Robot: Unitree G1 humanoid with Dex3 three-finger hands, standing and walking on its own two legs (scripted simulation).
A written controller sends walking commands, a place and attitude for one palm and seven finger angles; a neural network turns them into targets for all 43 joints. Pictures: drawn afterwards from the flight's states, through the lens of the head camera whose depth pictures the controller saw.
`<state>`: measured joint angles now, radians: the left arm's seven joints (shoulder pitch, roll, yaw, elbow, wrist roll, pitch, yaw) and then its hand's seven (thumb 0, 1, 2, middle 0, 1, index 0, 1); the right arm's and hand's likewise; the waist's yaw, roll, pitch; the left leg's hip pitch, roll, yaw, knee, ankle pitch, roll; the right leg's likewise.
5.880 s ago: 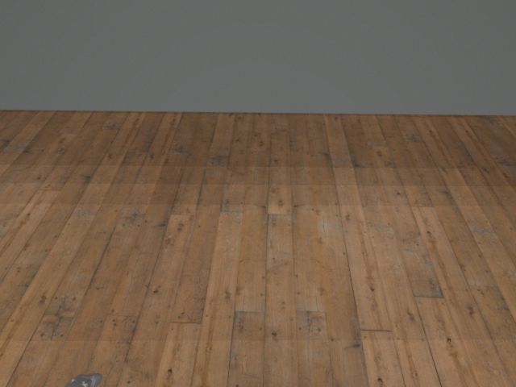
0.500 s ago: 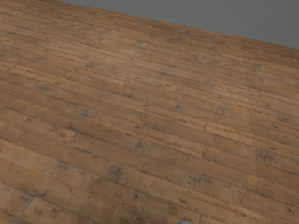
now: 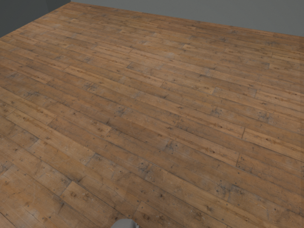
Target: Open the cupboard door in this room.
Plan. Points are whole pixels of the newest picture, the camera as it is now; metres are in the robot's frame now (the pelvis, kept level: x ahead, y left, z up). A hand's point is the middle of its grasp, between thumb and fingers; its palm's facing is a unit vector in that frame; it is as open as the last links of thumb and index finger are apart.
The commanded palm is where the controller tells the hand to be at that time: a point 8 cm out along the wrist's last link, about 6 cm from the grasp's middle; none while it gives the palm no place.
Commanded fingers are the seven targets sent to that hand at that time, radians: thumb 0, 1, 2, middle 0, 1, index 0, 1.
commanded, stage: turn or walk to find it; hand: left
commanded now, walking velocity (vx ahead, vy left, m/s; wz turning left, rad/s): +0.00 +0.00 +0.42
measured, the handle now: out of the picture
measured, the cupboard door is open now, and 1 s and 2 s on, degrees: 0 0 0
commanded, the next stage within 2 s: none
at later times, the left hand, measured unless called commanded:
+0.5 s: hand out of the picture +0.01 +0.26 -0.16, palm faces +0.23 -0.93 -0.27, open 7.4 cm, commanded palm none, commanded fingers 0.00 0.90 0.90 -0.20 -0.30 -0.20 -0.30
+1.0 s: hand out of the picture -0.11 +0.23 -0.19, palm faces +0.46 -0.86 -0.23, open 7.4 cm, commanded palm none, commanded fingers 0.00 0.90 0.90 -0.20 -0.30 -0.20 -0.30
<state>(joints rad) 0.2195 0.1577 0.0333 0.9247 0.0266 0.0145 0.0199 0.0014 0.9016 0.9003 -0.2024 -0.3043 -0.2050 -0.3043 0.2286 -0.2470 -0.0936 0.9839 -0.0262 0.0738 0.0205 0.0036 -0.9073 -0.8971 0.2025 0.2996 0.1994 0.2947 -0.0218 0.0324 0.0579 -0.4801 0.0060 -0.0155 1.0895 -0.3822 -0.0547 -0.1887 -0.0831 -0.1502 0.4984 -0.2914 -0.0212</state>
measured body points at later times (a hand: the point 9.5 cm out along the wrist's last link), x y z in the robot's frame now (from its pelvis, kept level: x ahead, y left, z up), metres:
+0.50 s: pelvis -0.02 +0.03 +0.00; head +0.01 +0.03 +0.44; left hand +0.00 +0.31 -0.14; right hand +0.11 -0.19 -0.15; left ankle -0.02 +0.15 -0.74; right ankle +0.00 -0.10 -0.71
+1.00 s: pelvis -0.06 +0.03 -0.02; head -0.03 +0.05 +0.43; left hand -0.13 +0.27 -0.17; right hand +0.12 -0.18 -0.15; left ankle -0.10 +0.13 -0.75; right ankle +0.00 -0.09 -0.74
